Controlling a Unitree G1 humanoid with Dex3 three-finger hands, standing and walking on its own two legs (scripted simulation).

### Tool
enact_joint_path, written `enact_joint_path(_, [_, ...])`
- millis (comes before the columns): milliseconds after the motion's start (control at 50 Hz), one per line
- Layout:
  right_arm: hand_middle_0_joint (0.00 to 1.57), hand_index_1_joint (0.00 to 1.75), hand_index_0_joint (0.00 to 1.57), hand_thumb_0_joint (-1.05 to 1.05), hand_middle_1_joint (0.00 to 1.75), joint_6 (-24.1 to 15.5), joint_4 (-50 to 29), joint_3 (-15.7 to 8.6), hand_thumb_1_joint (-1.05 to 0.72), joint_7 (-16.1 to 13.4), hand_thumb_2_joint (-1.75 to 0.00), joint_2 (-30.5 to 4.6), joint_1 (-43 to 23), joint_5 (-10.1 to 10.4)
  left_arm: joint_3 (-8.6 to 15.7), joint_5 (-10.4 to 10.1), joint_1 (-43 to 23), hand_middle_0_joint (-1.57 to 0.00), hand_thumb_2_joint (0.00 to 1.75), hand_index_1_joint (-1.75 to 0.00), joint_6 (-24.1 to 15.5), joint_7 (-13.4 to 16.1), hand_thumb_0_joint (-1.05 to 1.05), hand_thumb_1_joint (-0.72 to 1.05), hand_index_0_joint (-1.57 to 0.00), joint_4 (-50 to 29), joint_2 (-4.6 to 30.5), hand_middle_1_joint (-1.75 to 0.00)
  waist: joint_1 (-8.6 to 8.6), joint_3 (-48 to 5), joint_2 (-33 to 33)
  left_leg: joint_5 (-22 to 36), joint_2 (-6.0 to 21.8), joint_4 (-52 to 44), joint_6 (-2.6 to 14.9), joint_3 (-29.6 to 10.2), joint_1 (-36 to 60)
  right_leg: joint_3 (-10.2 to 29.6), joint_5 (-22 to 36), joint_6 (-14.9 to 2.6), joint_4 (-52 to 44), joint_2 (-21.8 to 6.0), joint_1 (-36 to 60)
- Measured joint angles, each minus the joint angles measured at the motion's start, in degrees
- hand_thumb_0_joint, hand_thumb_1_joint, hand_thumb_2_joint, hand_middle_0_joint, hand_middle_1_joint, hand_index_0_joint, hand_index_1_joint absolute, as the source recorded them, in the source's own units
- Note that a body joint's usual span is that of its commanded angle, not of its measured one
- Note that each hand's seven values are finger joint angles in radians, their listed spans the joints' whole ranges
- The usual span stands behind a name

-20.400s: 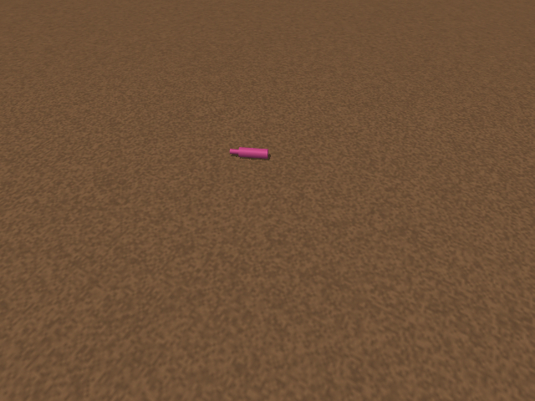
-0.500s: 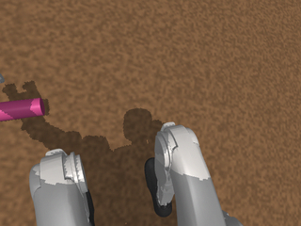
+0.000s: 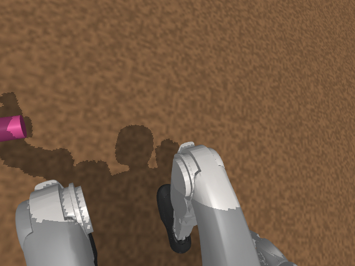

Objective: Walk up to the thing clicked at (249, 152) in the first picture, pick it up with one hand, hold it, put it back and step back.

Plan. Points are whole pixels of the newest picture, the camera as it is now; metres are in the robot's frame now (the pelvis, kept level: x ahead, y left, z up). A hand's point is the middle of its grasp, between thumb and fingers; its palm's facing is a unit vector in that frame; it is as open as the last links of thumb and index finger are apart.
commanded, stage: rest palm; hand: left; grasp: from above
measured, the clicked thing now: out of the picture +0.45 +0.34 -0.28
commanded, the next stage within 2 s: close in 0.70 s
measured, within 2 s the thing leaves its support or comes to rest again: neither
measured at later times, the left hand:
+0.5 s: hand out of the picture +0.45 +0.31 -0.25, palm faces -0.47 -0.12 -0.87, open 14.3 cm
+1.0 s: hand out of the picture +0.44 +0.30 -0.26, palm faces -0.46 -0.10 -0.88, open 13.6 cm
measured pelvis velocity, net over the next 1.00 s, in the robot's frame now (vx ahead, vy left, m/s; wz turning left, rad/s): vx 0.00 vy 0.01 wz -0.06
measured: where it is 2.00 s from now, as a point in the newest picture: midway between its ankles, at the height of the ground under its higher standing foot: (135, 251)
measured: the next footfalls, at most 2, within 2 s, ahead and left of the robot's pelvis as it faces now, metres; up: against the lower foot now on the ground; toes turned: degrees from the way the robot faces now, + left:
none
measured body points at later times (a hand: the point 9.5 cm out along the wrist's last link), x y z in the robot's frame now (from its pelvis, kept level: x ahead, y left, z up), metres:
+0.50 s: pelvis +0.01 +0.00 -0.01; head +0.28 +0.11 +0.33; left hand +0.47 +0.31 -0.20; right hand +0.05 -0.26 -0.08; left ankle +0.06 +0.12 -0.27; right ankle +0.11 -0.14 -0.27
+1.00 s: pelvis +0.00 +0.01 -0.02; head +0.27 +0.13 +0.32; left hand +0.46 +0.30 -0.21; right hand +0.06 -0.25 -0.07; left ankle +0.06 +0.12 -0.27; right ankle +0.11 -0.14 -0.27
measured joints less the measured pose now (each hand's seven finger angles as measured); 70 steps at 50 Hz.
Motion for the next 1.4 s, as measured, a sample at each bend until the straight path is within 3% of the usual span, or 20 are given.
enact_joint_path(180, [0.2, 0.3, 0.2, 0.01, 0.3, -2.2, 0.6, 2.0, -0.9, 1.0, -0.9, -0.3, 1.2, -2.2, 1.7, -0.8, 1.3, -0.08, 1.03, -1.01, 0.3, 1.5, 0.0, -0.54, -0.07, 0.5, 3.4, -0.99, -1.2, 3.1, -1.5, -1.0, 0.2, 2.5, -0.08, -1.0, -0.8, -0.6, -0.2, 0.54, 1.7, 0.7, -0.7])
enact_joint_path(440, [0.2, 0.3, 0.2, 0.0, 0.3, -4.0, -0.6, 3.6, -0.9, 3.5, -0.9, -0.2, -0.2, -3.6, 3.6, -0.9, 3.5, -0.08, 1.04, -0.99, 0.2, 4.7, 0.0, -0.55, -0.06, 0.3, 4.0, -0.97, -1.72, 4.4, -2.0, -3.0, 0.3, 4.5, -0.28, -2.7, -0.1, -1.8, -1.2, 0.67, 2.5, 1.1, 0.1])
enact_joint_path(660, [0.2, 0.3, 0.2, 0.0, 0.3, -5.3, -0.7, 4.5, -0.91, 4.1, -0.9, -1.3, -2.1, -3.6, 2.0, -1.8, 2.6, -0.08, 1.04, -0.99, 0.4, 4.9, 0.0, -0.56, -0.06, 2.4, 4.9, -0.96, -1.62, 5.3, -2.9, -2.5, 0.3, 5.2, 0.09, -3.1, 0.1, -2.2, -0.8, 1.1, 2.5, 1.4, 0.9])
enact_joint_path(840, [0.2, 0.3, 0.2, 0.0, 0.3, -6.2, -0.6, 5.7, -0.91, 5.0, -0.9, -1.5, -2.6, -4.3, -0.3, -1.0, 2.7, -0.08, 1.03, -1.0, 0.1, 6.5, 0.0, -0.54, -0.07, 3.3, 4.9, -0.97, -1.79, 5.7, -3.7, -2.6, 0.2, 5.5, 0.03, -3.7, 0.6, -2.6, -0.7, 1.08, 2.4, 1.5, 1.7])
enact_joint_path(1040, [0.2, 0.3, 0.2, 0.0, 0.3, -8.1, -0.2, 6.5, -0.9, 5.9, -0.9, -1.9, -3.7, -4.3, -0.8, -1.8, 2.1, -0.16, 0.96, -0.96, 1.9, 8.7, 0.0, -0.41, -0.16, 4.4, 4.3, -0.95, -2.17, 6.3, -3.7, -2.3, 0.4, 5.5, 0.27, -4.1, 0.6, -3.0, -0.1, 1.07, 1.9, 1.8, 1.8])
enact_joint_path(1400, [0.2, 0.3, 0.2, 0.01, 0.3, -8.9, -0.6, 7.1, -0.9, 6.0, -0.9, -2.8, -3.2, -3.5, -0.5, -4.3, 1.7, -0.3, 0.78, -0.83, 2.1, 6.1, 0.0, -0.22, -0.31, 3.6, 5.7, -0.83, -2.19, 7.6, -3.8, -2.4, 0.3, 5.3, -0.13, -4.7, 0.9, -3.5, 0.0, 1.13, 1.6, 1.8, 2.0])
